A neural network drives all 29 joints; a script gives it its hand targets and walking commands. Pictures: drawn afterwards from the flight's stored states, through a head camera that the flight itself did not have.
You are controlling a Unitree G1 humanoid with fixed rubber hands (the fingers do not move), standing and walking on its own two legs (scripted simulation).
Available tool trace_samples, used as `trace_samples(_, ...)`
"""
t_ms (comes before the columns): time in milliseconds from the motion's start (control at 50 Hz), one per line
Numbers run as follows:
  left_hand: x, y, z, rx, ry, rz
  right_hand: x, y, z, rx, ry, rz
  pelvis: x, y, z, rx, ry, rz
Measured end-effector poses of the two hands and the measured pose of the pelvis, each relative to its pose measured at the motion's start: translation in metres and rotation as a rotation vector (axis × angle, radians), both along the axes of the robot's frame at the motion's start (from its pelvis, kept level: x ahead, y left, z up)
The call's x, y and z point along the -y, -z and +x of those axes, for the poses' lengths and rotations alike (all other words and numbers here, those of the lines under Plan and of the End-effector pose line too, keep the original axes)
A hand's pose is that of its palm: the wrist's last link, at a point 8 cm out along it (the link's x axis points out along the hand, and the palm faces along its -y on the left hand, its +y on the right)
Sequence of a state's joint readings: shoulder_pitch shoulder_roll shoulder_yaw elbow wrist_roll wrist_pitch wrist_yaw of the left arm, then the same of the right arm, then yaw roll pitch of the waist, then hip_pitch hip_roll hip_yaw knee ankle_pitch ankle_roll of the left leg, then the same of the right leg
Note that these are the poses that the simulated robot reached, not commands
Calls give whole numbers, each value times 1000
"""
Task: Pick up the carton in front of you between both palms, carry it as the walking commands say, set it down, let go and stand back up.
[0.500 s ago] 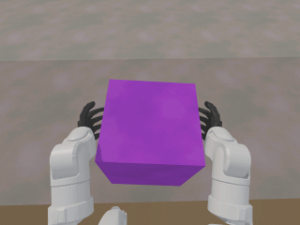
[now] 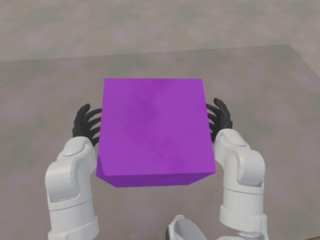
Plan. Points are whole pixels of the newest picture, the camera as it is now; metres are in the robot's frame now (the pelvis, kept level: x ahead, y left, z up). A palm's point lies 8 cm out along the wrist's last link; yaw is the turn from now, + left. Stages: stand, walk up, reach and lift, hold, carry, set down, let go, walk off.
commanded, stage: carry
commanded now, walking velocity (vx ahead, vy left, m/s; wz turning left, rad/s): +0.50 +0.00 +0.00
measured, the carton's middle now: (153, 140) +0.36 -0.03 +0.02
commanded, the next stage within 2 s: none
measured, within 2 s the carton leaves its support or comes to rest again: neither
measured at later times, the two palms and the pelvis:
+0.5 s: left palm (92, 76) +0.68 +0.16 -0.05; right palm (171, 71) +0.70 -0.14 -0.06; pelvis +0.37 -0.01 -0.10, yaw +1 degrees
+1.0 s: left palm (98, 14) +0.99 +0.13 +0.01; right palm (168, 14) +0.98 -0.17 +0.01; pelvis +0.73 -0.01 -0.09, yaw +0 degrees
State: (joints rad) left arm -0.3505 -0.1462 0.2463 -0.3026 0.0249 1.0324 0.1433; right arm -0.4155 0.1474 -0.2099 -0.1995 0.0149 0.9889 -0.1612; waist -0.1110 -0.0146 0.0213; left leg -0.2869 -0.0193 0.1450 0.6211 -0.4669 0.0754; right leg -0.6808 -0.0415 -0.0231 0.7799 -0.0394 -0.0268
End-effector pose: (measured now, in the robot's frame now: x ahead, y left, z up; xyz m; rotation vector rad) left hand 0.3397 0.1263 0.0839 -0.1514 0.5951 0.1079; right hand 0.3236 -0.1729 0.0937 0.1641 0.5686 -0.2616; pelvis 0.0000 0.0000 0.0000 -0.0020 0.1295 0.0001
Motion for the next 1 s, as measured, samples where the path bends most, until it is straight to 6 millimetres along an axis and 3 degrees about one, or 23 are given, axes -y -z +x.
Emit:
trace_samples(100,10,11,83,69,-1,38,12,12,86,65,-24,-28,12,38,89,34,-15,38)
trace_samples(160,10,31,134,89,-34,77,13,38,147,84,-67,-30,21,78,147,71,-21,50)
trace_samples(220,3,63,175,35,-61,92,5,74,201,32,-118,-22,26,103,187,51,-7,13)
trace_samples(340,-18,117,229,-136,-141,45,-17,132,271,-134,-138,43,31,103,254,15,-19,-5)
trace_samples(440,-28,132,293,-141,-152,21,-28,150,331,-138,-141,31,24,99,320,0,-21,-2)
trace_samples(580,-33,136,411,-69,-79,21,-32,145,433,-66,-99,-15,-2,109,435,27,-14,9)
trace_samples(680,-24,113,483,-67,1,34,-24,124,482,-70,-24,-11,-17,89,497,22,17,-14)
trace_samples(780,-17,81,542,-29,25,19,-17,91,531,-32,16,-6,-19,71,561,10,34,-48)
trace_samples(860,-17,65,581,7,27,44,-16,71,577,0,-16,-33,-12,69,618,11,32,-53)
trace_samples(920,-16,62,608,13,11,60,-15,67,612,4,-52,-49,-3,74,664,20,27,-45)
trace_samples(1000,-8,70,648,16,-16,78,-7,79,661,8,-93,-55,13,93,729,51,5,-33)
